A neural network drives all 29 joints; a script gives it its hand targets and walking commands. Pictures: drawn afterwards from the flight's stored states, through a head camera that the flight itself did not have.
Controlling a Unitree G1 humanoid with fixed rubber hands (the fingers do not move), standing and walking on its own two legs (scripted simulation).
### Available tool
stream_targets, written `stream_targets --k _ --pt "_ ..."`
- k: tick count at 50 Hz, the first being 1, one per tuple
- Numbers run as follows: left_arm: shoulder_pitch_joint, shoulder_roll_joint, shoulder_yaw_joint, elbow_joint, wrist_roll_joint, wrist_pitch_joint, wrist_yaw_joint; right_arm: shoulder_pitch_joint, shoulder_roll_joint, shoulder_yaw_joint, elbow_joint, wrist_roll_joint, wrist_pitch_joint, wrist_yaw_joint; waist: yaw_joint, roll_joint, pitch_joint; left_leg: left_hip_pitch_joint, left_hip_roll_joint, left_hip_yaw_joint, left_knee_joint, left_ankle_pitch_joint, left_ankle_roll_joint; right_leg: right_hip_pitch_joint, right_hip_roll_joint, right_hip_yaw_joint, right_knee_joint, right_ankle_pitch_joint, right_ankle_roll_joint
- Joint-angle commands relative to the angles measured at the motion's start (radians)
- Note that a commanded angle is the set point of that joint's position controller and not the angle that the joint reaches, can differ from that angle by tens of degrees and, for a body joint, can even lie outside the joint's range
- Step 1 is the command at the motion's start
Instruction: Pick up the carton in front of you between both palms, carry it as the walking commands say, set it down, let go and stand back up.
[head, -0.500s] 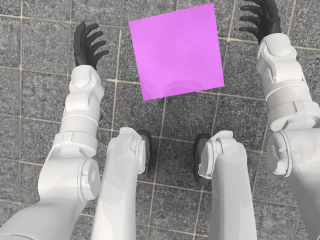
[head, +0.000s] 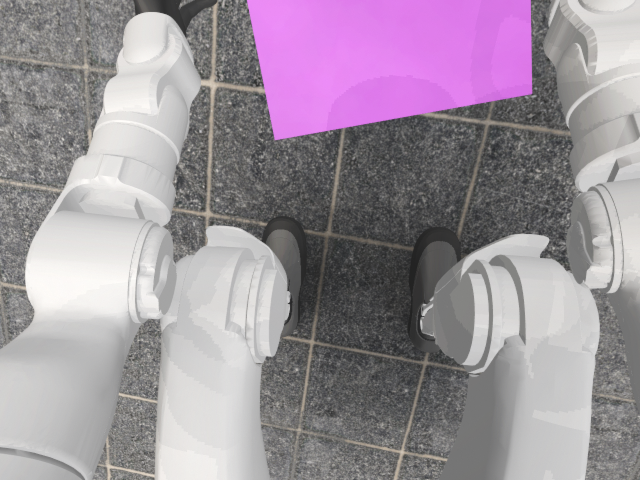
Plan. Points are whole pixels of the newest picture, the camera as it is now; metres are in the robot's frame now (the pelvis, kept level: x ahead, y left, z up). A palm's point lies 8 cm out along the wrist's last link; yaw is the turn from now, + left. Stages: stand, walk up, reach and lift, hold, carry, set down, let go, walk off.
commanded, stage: reach and lift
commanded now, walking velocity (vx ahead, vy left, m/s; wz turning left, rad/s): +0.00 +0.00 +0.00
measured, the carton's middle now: (377, 22) +0.52 -0.03 -0.24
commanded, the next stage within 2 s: none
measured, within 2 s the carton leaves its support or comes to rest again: leaves its support in 0.68 s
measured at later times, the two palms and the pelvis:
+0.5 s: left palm (200, 1) +0.53 +0.13 -0.16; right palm out of the picture +0.54 -0.17 -0.17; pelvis +0.00 +0.00 +0.01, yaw -1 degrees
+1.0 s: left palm out of the picture +0.51 +0.11 -0.05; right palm out of the picture +0.52 -0.19 -0.05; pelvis +0.01 +0.01 +0.03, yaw -4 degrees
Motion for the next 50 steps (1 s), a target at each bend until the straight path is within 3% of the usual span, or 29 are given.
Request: stream_targets --k 1,7,12,19,22,25,28,33,40,43,46,50 --pt "-0.152 0.005 -0.004 -0.103 -0.017 -0.028 0.007 -0.311 -0.108 -0.004 -0.146 0.014 -0.021 -0.013 -0.048 -0.198 -1.349 0.576 -0.014 0.054 -0.111 0.266 -0.017 0.793 0.013 0.007 -0.175 0.304 0.021" --pt "-0.074 0.008 0.044 -0.048 0.043 -0.029 0.009 -0.218 -0.044 -0.003 -0.104 0.007 -0.009 -0.005 0.001 -0.182 -1.205 0.501 -0.017 0.056 -0.125 0.251 -0.009 0.694 0.022 0.015 -0.183 0.286 0.023" --pt "-0.091 -0.004 0.064 -0.063 0.083 -0.038 0.004 -0.202 -0.028 -0.02 -0.063 -0.013 -0.018 -0.003 -0.007 -0.157 -1.143 0.49 -0.016 0.045 -0.133 0.252 -0.009 0.614 0.03 0.018 -0.196 0.269 0.02" --pt "-0.177 -0.127 0.0 -0.078 0.067 -0.045 0.002 -0.266 0.075 0.026 -0.058 -0.003 -0.035 -0.008 -0.037 -0.136 -1.129 0.538 -0.039 0.029 -0.15 0.222 -0.013 0.573 0.037 0.011 -0.218 0.208 0.017" --pt "-0.18 -0.16 0.023 -0.049 0.1 -0.048 0.011 -0.28 0.131 0.037 -0.035 -0.01 -0.036 -0.007 -0.018 -0.133 -1.111 0.556 -0.05 0.032 -0.159 0.198 -0.01 0.56 0.043 0.01 -0.229 0.176 0.017" --pt "-0.319 -0.452 -0.026 -0.061 0.13 -0.046 -0.046 -0.415 0.456 0.105 -0.068 -0.012 -0.032 0.05 -0.006 -0.147 -1.118 0.532 -0.071 0.042 -0.15 0.207 0.002 0.562 0.072 0.009 -0.226 0.19 0.007" --pt "-0.46 -0.731 -0.033 -0.084 0.189 -0.011 -0.135 -0.495 0.754 0.123 -0.077 -0.048 0.0 0.127 -0.014 -0.155 -1.089 0.498 -0.093 0.055 -0.127 0.19 0.01 0.55 0.101 -0.001 -0.214 0.181 0.002" --pt "-0.519 -0.946 -0.015 -0.187 0.216 0.044 -0.223 -0.484 0.987 0.099 -0.165 -0.08 0.041 0.187 -0.019 -0.161 -1.161 0.48 -0.11 0.087 -0.093 0.219 0.007 0.6 0.124 -0.026 -0.185 0.242 -0.006" --pt "-0.503 -1.183 -0.15 -0.381 0.143 0.118 -0.249 -0.491 1.19 0.172 -0.464 -0.052 0.097 0.185 -0.063 -0.18 -1.618 0.599 -0.128 0.117 -0.104 0.319 -0.004 0.868 0.147 -0.079 -0.184 0.411 0.005" --pt "-0.501 -1.223 -0.199 -0.498 0.164 0.161 -0.26 -0.421 1.297 0.188 -0.561 -0.077 0.149 0.19 -0.058 -0.195 -1.712 0.6 -0.137 0.119 -0.143 0.29 0.0 0.922 0.159 -0.087 -0.219 0.411 0.013" --pt "-0.494 -1.219 -0.223 -0.583 0.211 0.205 -0.27 -0.334 1.37 0.171 -0.575 -0.114 0.212 0.202 -0.036 -0.193 -1.682 0.584 -0.141 0.12 -0.197 0.212 0.008 0.884 0.172 -0.083 -0.274 0.325 0.024" --pt "-0.407 -1.229 -0.131 -0.485 0.326 0.267 -0.288 -0.222 1.432 0.071 -0.445 -0.203 0.28 0.232 0.006 -0.182 -1.431 0.514 -0.136 0.111 -0.289 0.065 0.026 0.717 0.183 -0.08 -0.379 0.123 0.026"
